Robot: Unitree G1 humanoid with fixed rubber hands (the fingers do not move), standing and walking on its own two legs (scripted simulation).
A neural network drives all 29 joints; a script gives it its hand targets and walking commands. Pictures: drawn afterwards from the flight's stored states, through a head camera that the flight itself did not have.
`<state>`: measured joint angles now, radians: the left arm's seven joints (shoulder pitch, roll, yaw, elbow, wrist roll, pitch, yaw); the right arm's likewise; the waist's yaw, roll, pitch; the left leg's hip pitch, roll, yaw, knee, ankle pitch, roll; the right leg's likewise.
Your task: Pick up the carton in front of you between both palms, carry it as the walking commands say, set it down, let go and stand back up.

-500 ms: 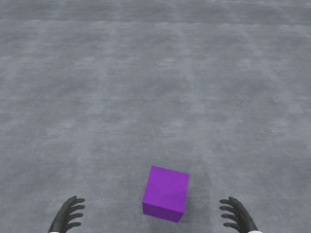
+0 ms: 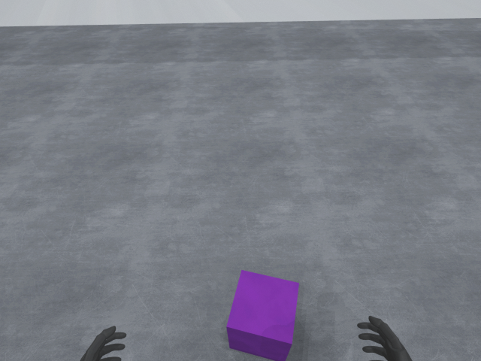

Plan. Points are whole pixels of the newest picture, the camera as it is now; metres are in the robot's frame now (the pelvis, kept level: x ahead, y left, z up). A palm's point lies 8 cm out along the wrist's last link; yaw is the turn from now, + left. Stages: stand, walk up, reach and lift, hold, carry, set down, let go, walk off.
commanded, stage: stand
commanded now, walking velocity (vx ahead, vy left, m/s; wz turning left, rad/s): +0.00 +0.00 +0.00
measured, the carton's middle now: (263, 316) +0.42 -0.08 -0.64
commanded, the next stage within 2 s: none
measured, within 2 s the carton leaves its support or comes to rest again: neither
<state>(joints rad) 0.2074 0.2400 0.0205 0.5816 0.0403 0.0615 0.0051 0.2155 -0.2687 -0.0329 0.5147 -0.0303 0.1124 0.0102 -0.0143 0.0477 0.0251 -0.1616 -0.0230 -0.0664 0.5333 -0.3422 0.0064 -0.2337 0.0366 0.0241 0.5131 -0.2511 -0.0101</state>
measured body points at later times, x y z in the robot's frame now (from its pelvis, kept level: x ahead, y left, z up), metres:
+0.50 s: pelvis +0.02 -0.02 +0.00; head +0.02 -0.03 +0.45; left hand +0.12 +0.29 -0.09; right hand +0.16 -0.30 -0.11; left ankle -0.03 +0.12 -0.73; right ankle +0.02 -0.11 -0.73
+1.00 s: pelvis +0.01 +0.00 +0.01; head +0.01 -0.01 +0.46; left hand +0.11 +0.31 -0.10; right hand +0.13 -0.31 -0.11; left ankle -0.03 +0.12 -0.73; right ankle +0.02 -0.11 -0.73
